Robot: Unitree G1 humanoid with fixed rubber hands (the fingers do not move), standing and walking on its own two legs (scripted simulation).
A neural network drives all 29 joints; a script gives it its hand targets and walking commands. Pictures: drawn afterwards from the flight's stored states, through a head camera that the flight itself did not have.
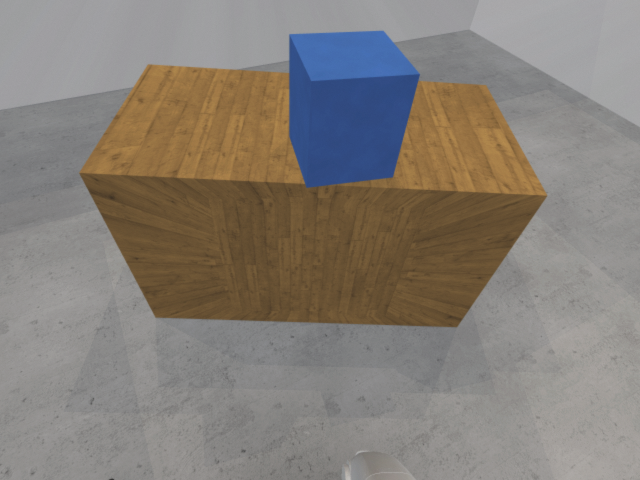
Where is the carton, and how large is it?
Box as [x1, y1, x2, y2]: [289, 31, 419, 187]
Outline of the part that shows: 383,31 289,34 289,136 306,187 391,177 393,174 419,74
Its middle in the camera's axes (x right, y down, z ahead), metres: +0.05 -0.29 +0.86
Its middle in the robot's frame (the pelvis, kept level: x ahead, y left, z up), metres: +0.83 -0.07 +0.01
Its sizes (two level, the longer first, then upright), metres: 0.210 0.200 0.250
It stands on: a pedestal, 0.64 m high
